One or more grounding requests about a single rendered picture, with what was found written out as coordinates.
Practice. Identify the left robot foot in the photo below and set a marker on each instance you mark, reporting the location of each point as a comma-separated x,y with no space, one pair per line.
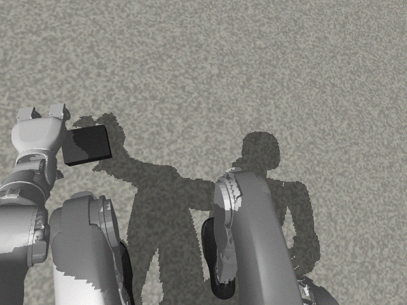
127,273

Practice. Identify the small box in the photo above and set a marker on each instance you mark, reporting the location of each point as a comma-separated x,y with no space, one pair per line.
84,145

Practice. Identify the left robot arm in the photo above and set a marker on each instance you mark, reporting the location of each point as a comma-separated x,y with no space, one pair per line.
24,228

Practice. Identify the left robot hand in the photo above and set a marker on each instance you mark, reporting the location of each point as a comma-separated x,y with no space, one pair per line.
34,132

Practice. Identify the right robot foot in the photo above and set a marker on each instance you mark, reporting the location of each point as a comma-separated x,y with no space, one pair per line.
220,290

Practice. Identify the right robot hand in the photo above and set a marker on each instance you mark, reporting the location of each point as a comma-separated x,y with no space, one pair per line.
318,295

